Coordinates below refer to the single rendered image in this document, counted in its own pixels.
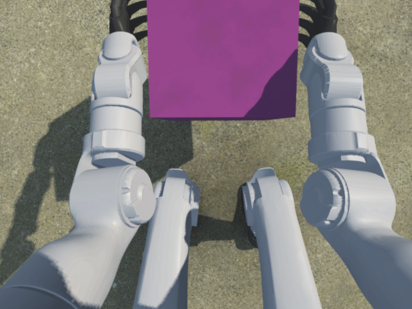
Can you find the robot left upper arm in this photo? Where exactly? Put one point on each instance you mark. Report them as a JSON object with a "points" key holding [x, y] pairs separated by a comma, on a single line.
{"points": [[77, 271]]}

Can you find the carton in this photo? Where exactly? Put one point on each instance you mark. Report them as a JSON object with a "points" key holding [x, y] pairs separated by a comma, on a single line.
{"points": [[222, 59]]}

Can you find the right robot hand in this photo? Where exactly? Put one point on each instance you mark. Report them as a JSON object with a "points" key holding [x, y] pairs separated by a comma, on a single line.
{"points": [[323, 16]]}

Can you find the left robot thigh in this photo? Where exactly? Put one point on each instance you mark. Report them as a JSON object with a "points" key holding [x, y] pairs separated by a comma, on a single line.
{"points": [[163, 278]]}

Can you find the robot right upper arm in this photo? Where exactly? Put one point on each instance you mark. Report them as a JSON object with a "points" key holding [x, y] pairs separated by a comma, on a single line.
{"points": [[354, 210]]}

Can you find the left robot hand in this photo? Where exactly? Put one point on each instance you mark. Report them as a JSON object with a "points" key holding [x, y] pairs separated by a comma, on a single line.
{"points": [[119, 19]]}

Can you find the left robot forearm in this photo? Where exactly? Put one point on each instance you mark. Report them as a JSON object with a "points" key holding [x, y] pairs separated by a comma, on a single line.
{"points": [[115, 131]]}

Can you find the right robot forearm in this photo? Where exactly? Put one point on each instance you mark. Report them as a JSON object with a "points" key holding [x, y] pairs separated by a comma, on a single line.
{"points": [[336, 106]]}

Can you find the left robot shin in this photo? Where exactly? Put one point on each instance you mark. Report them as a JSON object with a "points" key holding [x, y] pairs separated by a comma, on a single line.
{"points": [[175, 173]]}

